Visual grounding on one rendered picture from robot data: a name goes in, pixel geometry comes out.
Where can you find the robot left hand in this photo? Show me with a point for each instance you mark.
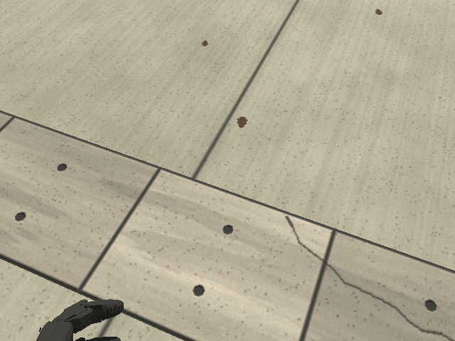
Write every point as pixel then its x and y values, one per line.
pixel 77 317

